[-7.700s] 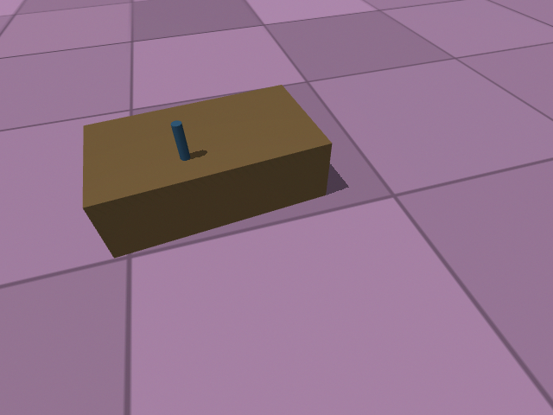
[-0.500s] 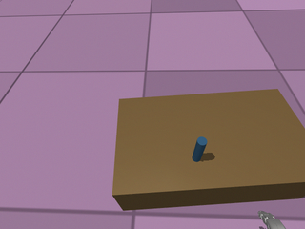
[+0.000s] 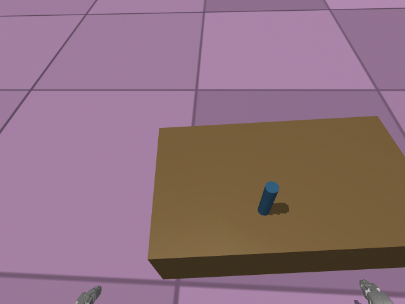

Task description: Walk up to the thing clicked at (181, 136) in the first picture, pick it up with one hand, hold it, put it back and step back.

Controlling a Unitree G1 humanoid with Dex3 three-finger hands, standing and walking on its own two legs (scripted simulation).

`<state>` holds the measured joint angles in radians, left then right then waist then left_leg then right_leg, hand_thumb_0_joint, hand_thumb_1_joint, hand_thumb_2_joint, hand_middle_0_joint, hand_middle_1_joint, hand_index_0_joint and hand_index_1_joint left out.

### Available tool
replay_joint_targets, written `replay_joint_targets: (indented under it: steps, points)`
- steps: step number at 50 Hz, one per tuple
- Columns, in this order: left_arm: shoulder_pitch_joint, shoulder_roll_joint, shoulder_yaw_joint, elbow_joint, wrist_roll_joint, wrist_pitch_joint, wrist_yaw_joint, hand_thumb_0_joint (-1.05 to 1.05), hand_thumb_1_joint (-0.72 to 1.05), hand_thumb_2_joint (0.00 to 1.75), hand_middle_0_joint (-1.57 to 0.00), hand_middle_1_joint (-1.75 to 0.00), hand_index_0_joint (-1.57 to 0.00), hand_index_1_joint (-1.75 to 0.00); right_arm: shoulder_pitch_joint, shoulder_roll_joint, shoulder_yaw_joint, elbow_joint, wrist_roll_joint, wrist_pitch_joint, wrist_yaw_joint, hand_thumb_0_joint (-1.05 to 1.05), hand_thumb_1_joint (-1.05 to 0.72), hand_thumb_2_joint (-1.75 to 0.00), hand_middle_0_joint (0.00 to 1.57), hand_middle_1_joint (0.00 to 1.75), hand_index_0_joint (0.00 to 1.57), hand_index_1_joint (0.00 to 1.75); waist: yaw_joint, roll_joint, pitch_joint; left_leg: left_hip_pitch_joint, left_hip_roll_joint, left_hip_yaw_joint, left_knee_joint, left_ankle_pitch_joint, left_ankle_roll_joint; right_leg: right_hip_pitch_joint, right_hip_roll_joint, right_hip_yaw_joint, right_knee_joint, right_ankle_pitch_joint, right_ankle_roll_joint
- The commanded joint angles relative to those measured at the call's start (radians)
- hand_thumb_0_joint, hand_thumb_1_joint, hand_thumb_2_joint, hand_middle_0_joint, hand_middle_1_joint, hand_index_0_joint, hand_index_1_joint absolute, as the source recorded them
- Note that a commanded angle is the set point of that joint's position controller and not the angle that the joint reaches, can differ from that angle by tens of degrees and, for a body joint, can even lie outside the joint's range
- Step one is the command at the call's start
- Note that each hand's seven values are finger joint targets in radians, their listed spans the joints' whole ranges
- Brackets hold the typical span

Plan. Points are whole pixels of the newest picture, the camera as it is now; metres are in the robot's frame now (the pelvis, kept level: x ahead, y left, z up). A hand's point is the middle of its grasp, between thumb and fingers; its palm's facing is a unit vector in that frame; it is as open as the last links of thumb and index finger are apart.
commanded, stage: go down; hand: right
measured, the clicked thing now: (267, 199) +0.51 -0.20 -0.33
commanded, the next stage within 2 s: none
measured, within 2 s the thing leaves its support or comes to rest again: neither
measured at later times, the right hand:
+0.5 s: hand out of the picture +0.15 -0.27 -0.13, palm faces +0.06 +0.94 -0.32, open 17.4 cm
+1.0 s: hand out of the picture +0.14 -0.28 -0.12, palm faces +0.10 +0.94 -0.33, open 17.4 cm
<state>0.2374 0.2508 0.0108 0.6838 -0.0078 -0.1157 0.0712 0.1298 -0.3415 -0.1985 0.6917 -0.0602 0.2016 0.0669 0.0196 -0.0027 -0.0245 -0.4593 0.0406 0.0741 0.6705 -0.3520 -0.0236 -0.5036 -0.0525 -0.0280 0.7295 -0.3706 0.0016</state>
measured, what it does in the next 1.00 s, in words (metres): stands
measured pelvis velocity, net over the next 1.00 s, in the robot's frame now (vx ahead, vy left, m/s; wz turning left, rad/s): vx -0.01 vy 0.00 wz -0.03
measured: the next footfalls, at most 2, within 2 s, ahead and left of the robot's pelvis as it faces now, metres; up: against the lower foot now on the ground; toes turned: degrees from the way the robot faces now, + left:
none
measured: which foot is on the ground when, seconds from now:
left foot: down 0.00-1.00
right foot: down 0.00-1.00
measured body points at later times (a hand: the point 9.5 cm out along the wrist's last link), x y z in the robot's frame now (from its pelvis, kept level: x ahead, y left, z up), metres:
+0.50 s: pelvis +0.01 +0.00 -0.02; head +0.06 -0.01 +0.42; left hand +0.16 +0.25 -0.11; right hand +0.14 -0.32 -0.11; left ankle -0.01 +0.14 -0.72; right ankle -0.01 -0.12 -0.72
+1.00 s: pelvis -0.01 +0.00 -0.03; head +0.03 -0.02 +0.41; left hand +0.14 +0.25 -0.11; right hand +0.14 -0.33 -0.10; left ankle -0.01 +0.14 -0.72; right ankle -0.01 -0.12 -0.72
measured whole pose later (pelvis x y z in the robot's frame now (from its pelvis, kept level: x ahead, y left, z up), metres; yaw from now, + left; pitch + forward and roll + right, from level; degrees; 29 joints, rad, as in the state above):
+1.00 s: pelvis -0.01 +0.00 -0.03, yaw -2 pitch +11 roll +4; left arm 0.26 0.23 -0.02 0.62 -0.01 -0.25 0.18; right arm 0.30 -0.40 -0.22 0.25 0.01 0.43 0.09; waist 0.03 -0.03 -0.11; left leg -0.64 0.04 0.12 0.91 -0.46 -0.02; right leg -0.72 -0.06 0.03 1.01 -0.48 0.00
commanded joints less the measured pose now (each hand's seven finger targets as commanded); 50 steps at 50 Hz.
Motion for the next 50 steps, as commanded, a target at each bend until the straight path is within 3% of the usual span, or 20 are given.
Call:
replay_joint_targets:
  steps: [1,6,9,13,16,19,22,32,34,37,38,40,41,42,44,48,49,50]
  points:
    - [0.005,0.156,0.051,-0.118,-0.005,-0.052,0.032,0.00,0.90,0.91,-0.20,-0.30,-0.19,-0.31,0.000,-0.217,-0.063,-0.193,0.012,0.017,-0.005,0.00,0.54,-0.02,0.05,0.05,0.05,0.05,0.004,-0.066,-0.224,0.067,-0.044,-0.003,-0.030,0.294,0.031,0.126,0.033,0.020,-0.051,0.339,-0.008]
    - [-0.011,0.151,0.045,-0.138,-0.009,-0.064,0.045,0.00,0.89,0.90,-0.20,-0.30,-0.19,-0.30,0.039,-0.212,-0.051,-0.266,0.020,0.069,0.004,0.00,0.57,-0.02,0.05,0.05,0.04,0.05,0.004,-0.083,-0.190,0.029,-0.044,0.002,-0.013,0.247,0.030,0.072,0.035,0.026,-0.033,0.287,-0.008]
    - [-0.003,0.155,0.049,-0.150,-0.010,-0.069,0.050,0.00,0.89,0.90,-0.20,-0.30,-0.19,-0.30,0.069,-0.220,-0.056,-0.307,0.023,0.097,0.005,0.00,0.57,-0.01,0.05,0.05,0.05,0.05,0.009,-0.090,-0.223,0.015,-0.048,0.010,0.020,0.276,0.034,0.078,0.027,0.041,-0.002,0.361,-0.001]
    - [-0.006,0.145,0.043,-0.165,-0.010,-0.078,0.058,0.00,0.90,0.90,-0.20,-0.30,-0.19,-0.30,0.100,-0.210,-0.054,-0.372,0.027,0.124,0.004,0.00,0.56,-0.01,0.05,0.05,0.05,0.05,0.010,-0.083,-0.228,-0.009,-0.047,0.008,0.046,0.264,0.029,0.052,0.029,0.041,0.028,0.333,-0.004]
    - [0.001,0.144,0.044,-0.174,-0.011,-0.085,0.063,0.00,0.90,0.90,-0.19,-0.30,-0.19,-0.30,0.115,-0.222,-0.066,-0.425,0.031,0.143,0.002,0.00,0.56,-0.01,0.05,0.05,0.05,0.05,0.009,-0.081,-0.259,-0.021,-0.047,0.010,0.072,0.278,0.029,0.047,0.027,0.052,0.057,0.366,-0.003]
    - [-0.006,0.142,0.040,-0.190,-0.011,-0.092,0.071,0.00,0.90,0.90,-0.19,-0.30,-0.19,-0.30,0.136,-0.232,-0.076,-0.464,0.034,0.162,0.002,0.00,0.56,-0.02,0.05,0.05,0.04,0.05,0.014,-0.086,-0.249,-0.040,-0.045,0.007,0.073,0.250,0.027,0.016,0.032,0.050,0.069,0.309,-0.009]
    - [0.000,0.139,0.040,-0.187,-0.012,-0.100,0.080,0.00,0.90,0.90,-0.19,-0.30,-0.19,-0.30,0.167,-0.225,-0.074,-0.495,0.041,0.173,0.008,0.00,0.54,-0.02,0.05,0.05,0.05,0.05,0.013,-0.082,-0.272,-0.039,-0.043,0.006,0.088,0.271,0.027,0.013,0.032,0.052,0.090,0.331,-0.009]
    - [-0.005,0.134,0.032,-0.211,-0.009,-0.132,0.101,0.00,0.91,0.90,-0.20,-0.30,-0.19,-0.30,0.193,-0.239,-0.088,-0.589,0.047,0.208,0.009,0.00,0.55,-0.03,0.04,0.05,0.05,0.05,0.011,-0.115,-0.246,-0.091,-0.048,0.019,0.110,0.176,0.032,-0.028,0.027,0.069,0.092,0.250,-0.003]
    - [-0.006,0.135,0.032,-0.215,-0.010,-0.138,0.105,0.00,0.91,0.89,-0.20,-0.30,-0.19,-0.30,0.202,-0.222,-0.075,-0.585,0.050,0.216,0.012,0.00,0.53,-0.03,0.05,0.05,0.05,0.05,0.021,-0.089,-0.224,-0.102,-0.049,0.018,0.100,0.143,0.029,-0.049,0.029,0.066,0.094,0.193,-0.010]
    - [-0.013,0.131,0.028,-0.219,-0.009,-0.148,0.110,0.00,0.91,0.90,-0.20,-0.30,-0.19,-0.30,0.201,-0.247,-0.098,-0.610,0.052,0.216,0.009,0.00,0.53,-0.03,0.05,0.05,0.05,0.05,0.009,-0.101,-0.227,-0.102,-0.047,0.017,0.098,0.111,0.030,-0.068,0.032,0.064,0.089,0.151,-0.010]
    - [-0.014,0.130,0.028,-0.218,-0.009,-0.150,0.112,0.00,0.91,0.89,-0.20,-0.30,-0.19,-0.30,0.232,-0.213,-0.069,-0.594,0.053,0.222,0.013,0.00,0.53,-0.03,0.05,0.05,0.05,0.05,0.014,-0.102,-0.220,-0.110,-0.048,0.016,0.098,0.102,0.031,-0.063,0.032,0.063,0.089,0.144,-0.010]
    - [-0.007,0.137,0.031,-0.217,-0.009,-0.154,0.117,0.00,0.91,0.89,-0.20,-0.30,-0.19,-0.30,0.210,-0.246,-0.097,-0.627,0.056,0.219,0.011,0.00,0.53,-0.03,0.05,0.05,0.05,0.05,0.016,-0.108,-0.230,-0.113,-0.049,0.018,0.103,0.098,0.032,-0.062,0.031,0.068,0.089,0.143,-0.009]
    - [-0.011,0.133,0.028,-0.211,-0.009,-0.157,0.118,0.00,0.91,0.89,-0.20,-0.30,-0.19,-0.30,0.226,-0.221,-0.081,-0.601,0.060,0.223,0.014,0.00,0.53,-0.03,0.05,0.05,0.05,0.05,0.017,-0.096,-0.207,-0.122,-0.050,0.024,0.103,0.087,0.030,-0.076,0.029,0.073,0.089,0.131,-0.009]
    - [-0.006,0.137,0.032,-0.211,-0.008,-0.162,0.118,0.00,0.91,0.90,-0.19,-0.30,-0.19,-0.30,0.212,-0.204,-0.063,-0.615,0.058,0.223,0.015,0.00,0.53,-0.04,0.05,0.05,0.05,0.05,0.026,-0.097,-0.214,-0.131,-0.051,0.022,0.107,0.084,0.031,-0.068,0.026,0.078,0.087,0.130,-0.008]
    - [-0.002,0.144,0.033,-0.209,-0.006,-0.168,0.125,0.00,0.91,0.89,-0.20,-0.30,-0.20,-0.30,0.136,-0.269,-0.116,-0.638,0.055,0.213,0.007,0.00,0.51,-0.04,0.05,0.05,0.05,0.05,0.029,-0.117,-0.227,-0.140,-0.049,0.020,0.115,0.083,0.031,-0.058,0.024,0.079,0.090,0.128,-0.008]
    - [-0.002,0.145,0.028,-0.191,-0.001,-0.186,0.136,0.00,0.90,0.89,-0.20,-0.30,-0.20,-0.30,-0.008,-0.317,-0.147,-0.649,0.067,0.173,0.005,0.00,0.54,-0.04,0.04,0.05,0.04,0.05,0.041,-0.131,-0.213,-0.171,-0.046,0.011,0.112,0.008,0.031,-0.075,0.022,0.085,0.080,0.026,-0.010]
    - [-0.002,0.147,0.025,-0.181,0.000,-0.190,0.137,0.00,0.90,0.89,-0.20,-0.30,-0.20,-0.30,-0.018,-0.314,-0.149,-0.588,0.070,0.165,0.009,0.00,0.54,-0.03,0.05,0.05,0.05,0.05,0.043,-0.132,-0.211,-0.172,-0.045,0.009,0.114,0.004,0.030,-0.072,0.020,0.089,0.079,0.019,-0.009]
    - [0.000,0.145,0.022,-0.175,-0.002,-0.191,0.139,0.00,0.90,0.89,-0.20,-0.30,-0.20,-0.30,-0.109,-0.348,-0.170,-0.641,0.081,0.142,0.014,0.00,0.54,-0.03,0.05,0.05,0.05,0.05,0.043,-0.143,-0.217,-0.173,-0.044,0.008,0.114,0.008,0.032,-0.066,0.021,0.087,0.079,0.022,-0.009]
